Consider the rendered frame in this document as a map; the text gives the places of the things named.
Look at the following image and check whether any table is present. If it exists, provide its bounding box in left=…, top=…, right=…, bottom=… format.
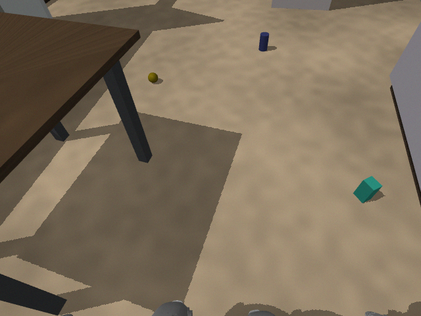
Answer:
left=0, top=12, right=152, bottom=315

